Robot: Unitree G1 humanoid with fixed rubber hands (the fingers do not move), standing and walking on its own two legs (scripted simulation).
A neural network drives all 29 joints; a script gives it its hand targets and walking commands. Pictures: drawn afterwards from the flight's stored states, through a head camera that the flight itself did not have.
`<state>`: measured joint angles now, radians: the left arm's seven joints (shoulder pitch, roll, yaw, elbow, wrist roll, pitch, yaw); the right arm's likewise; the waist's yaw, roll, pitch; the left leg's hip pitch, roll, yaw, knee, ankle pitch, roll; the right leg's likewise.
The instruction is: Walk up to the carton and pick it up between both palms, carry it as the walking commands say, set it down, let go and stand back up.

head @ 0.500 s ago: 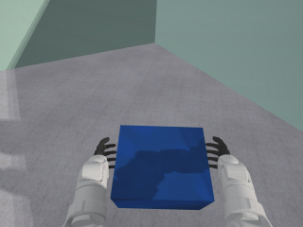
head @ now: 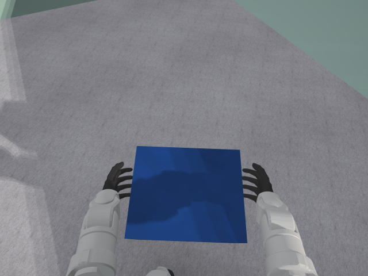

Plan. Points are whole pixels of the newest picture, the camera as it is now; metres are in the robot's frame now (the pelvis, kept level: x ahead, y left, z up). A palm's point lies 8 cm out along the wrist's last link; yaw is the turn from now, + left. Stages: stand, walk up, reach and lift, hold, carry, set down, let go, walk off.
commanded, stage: set down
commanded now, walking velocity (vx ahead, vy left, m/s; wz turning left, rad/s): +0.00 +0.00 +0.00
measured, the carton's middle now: (186, 196) +0.34 +0.05 -0.14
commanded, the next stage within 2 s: none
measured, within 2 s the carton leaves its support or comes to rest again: neither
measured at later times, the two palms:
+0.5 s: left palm (122, 195) +0.32 +0.22 -0.15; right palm (249, 195) +0.36 -0.13 -0.13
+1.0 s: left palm (133, 193) +0.36 +0.22 -0.23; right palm (242, 194) +0.39 -0.13 -0.22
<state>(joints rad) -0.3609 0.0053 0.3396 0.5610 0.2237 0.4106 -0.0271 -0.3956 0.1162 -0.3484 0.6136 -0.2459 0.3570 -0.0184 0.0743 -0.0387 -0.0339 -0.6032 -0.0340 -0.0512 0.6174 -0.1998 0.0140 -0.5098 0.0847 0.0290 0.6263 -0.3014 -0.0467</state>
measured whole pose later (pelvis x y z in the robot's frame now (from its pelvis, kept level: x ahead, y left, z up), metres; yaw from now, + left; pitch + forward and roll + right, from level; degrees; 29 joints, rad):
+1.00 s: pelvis -0.06 +0.02 -0.16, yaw -3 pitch +38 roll -2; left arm -0.79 0.05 0.35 0.60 0.15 0.43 0.16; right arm -0.88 -0.04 -0.35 0.77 -0.11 0.34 -0.13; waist 0.05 -0.07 -0.18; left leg -1.68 -0.06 -0.03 1.39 -0.37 0.02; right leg -1.60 0.13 0.03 1.45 -0.51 0.00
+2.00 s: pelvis -0.13 +0.03 -0.30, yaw -4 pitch +25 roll -5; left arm -1.46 0.29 0.26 0.71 0.03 0.48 0.20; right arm -1.46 -0.23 -0.38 0.77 -0.02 0.39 -0.17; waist 0.09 -0.04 0.52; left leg -1.94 -0.09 -0.03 1.87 -0.37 0.03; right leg -1.84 0.15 -0.03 1.93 -0.55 0.03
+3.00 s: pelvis -0.08 +0.02 -0.39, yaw -7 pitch +33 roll -2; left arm -1.51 0.43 0.17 1.04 -0.17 0.25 0.12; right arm -1.57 -0.34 -0.06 1.01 0.18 0.26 -0.17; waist 0.09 -0.02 0.52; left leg -2.22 0.01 0.05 2.20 -0.55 0.07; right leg -2.13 0.16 -0.04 2.26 -0.70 0.01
